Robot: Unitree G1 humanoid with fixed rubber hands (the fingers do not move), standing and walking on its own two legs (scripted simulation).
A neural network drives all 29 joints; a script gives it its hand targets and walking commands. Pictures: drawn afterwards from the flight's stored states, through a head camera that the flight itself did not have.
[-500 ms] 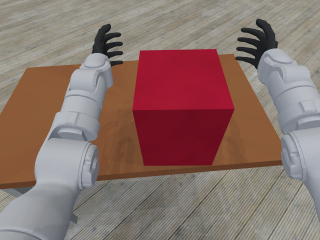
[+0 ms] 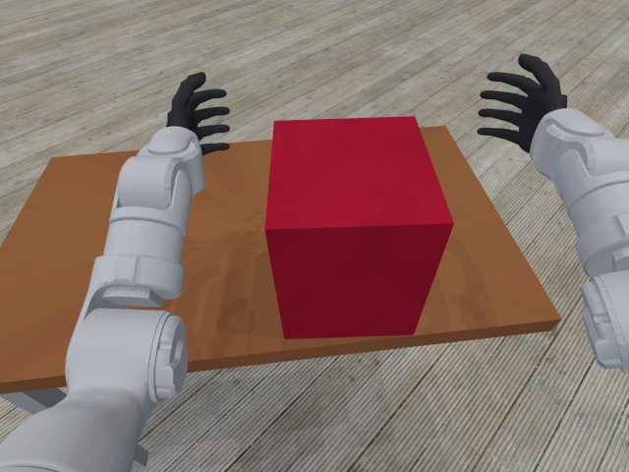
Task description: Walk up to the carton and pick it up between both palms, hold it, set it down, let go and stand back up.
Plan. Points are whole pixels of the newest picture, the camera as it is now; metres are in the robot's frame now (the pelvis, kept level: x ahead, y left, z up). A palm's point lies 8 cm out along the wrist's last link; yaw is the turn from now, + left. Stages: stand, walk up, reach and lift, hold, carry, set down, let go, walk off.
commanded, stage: set down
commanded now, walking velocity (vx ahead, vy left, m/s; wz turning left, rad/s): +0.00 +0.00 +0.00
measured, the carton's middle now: (346, 232) +0.44 +0.00 +0.05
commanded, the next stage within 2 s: none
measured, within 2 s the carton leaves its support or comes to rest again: neither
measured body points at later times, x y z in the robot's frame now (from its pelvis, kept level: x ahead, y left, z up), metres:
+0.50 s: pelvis -0.01 +0.00 +0.00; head -0.02 +0.00 +0.45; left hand +0.38 +0.18 +0.15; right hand +0.40 -0.22 +0.16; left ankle +0.00 +0.13 -0.75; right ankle +0.02 -0.10 -0.75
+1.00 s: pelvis +0.00 +0.00 +0.00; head +0.00 +0.00 +0.45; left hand +0.32 +0.17 +0.10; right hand +0.33 -0.22 +0.10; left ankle +0.00 +0.13 -0.75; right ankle +0.02 -0.10 -0.75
